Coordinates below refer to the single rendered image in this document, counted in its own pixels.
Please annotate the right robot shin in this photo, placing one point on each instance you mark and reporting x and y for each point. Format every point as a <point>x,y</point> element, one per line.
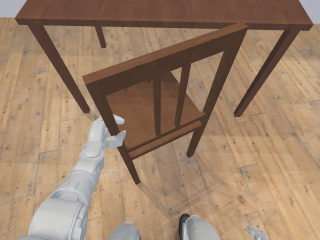
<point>193,216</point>

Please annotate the robot left upper arm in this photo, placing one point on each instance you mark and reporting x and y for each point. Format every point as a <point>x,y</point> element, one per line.
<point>59,219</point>

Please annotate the chair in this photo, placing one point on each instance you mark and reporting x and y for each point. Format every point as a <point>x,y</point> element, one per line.
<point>154,105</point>

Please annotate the robot left forearm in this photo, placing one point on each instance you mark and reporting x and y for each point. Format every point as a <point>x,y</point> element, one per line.
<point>82,179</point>

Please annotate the robot right thigh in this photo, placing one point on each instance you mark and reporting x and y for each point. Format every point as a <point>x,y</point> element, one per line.
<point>198,229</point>

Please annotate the right robot hand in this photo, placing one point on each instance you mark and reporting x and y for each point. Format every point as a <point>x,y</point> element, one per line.
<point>256,234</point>

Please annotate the left robot hand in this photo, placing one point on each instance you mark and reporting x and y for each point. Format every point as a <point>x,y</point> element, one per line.
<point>98,132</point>

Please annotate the table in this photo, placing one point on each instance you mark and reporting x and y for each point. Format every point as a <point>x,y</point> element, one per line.
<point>284,15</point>

